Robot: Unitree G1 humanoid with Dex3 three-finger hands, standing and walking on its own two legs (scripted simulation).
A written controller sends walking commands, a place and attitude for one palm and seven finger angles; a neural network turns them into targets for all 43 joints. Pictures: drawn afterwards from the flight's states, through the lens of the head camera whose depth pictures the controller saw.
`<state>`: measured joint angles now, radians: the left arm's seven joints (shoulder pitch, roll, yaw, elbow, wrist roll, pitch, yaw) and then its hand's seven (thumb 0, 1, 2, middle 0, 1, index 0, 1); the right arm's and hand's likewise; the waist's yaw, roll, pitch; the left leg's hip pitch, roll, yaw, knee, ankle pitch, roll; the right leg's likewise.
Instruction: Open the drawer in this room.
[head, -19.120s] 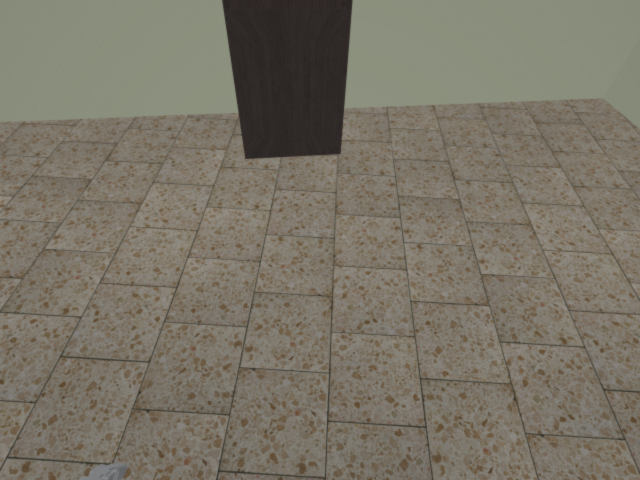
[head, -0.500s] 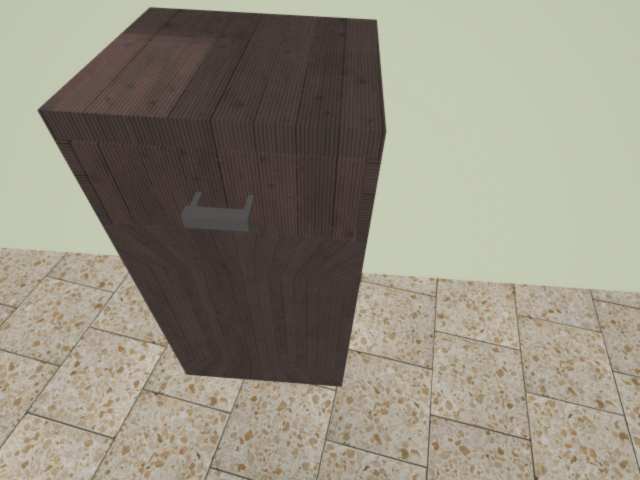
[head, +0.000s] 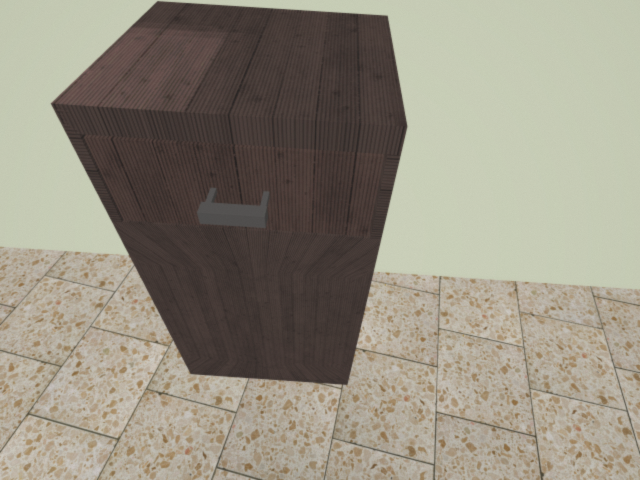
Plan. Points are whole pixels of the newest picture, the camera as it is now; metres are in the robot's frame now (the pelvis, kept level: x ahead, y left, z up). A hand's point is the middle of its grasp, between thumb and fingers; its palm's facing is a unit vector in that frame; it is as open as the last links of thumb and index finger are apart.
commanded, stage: come to a stop and stand still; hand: left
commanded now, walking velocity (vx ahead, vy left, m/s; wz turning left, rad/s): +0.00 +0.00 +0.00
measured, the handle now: (236, 205) +0.51 +0.17 +0.04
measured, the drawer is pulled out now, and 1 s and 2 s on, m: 0.00 0.00 0.00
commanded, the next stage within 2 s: look again from close up in 0.38 s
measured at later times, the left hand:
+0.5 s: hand out of the picture -0.06 +0.18 -0.17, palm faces +0.02 -0.98 -0.18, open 7.4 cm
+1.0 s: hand out of the picture -0.06 +0.16 -0.17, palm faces +0.03 -0.99 -0.17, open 7.3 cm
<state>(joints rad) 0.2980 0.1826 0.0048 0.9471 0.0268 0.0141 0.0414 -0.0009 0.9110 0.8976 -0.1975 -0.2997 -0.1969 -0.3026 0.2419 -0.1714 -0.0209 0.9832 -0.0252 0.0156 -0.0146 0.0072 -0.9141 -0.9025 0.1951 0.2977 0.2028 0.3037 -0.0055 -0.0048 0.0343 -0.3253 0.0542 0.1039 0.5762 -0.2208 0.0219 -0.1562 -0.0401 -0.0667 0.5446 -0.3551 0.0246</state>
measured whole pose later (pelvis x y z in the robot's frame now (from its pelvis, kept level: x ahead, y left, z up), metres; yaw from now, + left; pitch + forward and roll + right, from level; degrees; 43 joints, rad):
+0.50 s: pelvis -0.02 +0.01 +0.01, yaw +0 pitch -2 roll -1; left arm 0.39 0.15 -0.01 1.07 0.03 0.00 0.04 0.00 0.91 0.90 -0.20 -0.30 -0.20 -0.30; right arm 0.28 -0.15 -0.02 1.08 -0.02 0.02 -0.01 0.01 -0.91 -0.90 0.19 0.30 0.20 0.30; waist 0.00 -0.01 0.04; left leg -0.30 0.03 0.12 0.46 -0.14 0.04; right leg -0.15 -0.06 -0.06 0.46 -0.28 0.04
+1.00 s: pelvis -0.02 +0.01 +0.01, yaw +0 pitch -1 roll -1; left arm 0.40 0.10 0.00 1.09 0.03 -0.01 0.05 0.00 0.91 0.90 -0.20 -0.30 -0.20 -0.30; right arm 0.30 -0.13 -0.03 1.11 -0.02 0.02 -0.01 0.01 -0.91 -0.90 0.19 0.30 0.20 0.30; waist -0.01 0.01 0.02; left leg -0.30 0.04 0.12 0.44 -0.12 0.03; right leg -0.16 -0.05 -0.06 0.46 -0.27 0.03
